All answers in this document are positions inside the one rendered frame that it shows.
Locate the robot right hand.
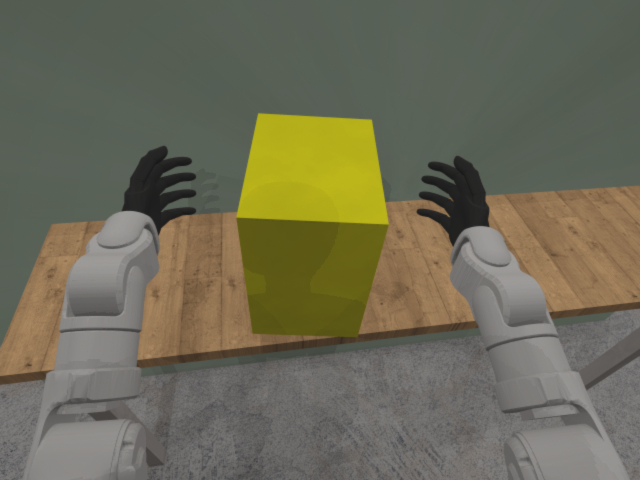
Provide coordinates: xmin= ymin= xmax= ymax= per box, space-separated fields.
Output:
xmin=417 ymin=156 xmax=490 ymax=246

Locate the right robot forearm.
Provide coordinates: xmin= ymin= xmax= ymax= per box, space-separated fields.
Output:
xmin=450 ymin=226 xmax=630 ymax=480

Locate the carton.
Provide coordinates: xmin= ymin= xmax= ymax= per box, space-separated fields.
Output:
xmin=236 ymin=113 xmax=389 ymax=337

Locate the table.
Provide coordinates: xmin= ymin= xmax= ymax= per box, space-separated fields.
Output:
xmin=0 ymin=186 xmax=640 ymax=467

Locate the robot left upper arm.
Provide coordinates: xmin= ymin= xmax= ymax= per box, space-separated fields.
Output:
xmin=28 ymin=419 xmax=147 ymax=480

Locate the left robot forearm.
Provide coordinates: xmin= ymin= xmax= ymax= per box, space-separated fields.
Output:
xmin=23 ymin=211 xmax=160 ymax=480

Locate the robot left hand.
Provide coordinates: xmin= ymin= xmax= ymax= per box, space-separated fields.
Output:
xmin=121 ymin=146 xmax=196 ymax=236

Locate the robot right upper arm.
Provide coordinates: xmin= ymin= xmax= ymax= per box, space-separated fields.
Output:
xmin=504 ymin=424 xmax=625 ymax=480

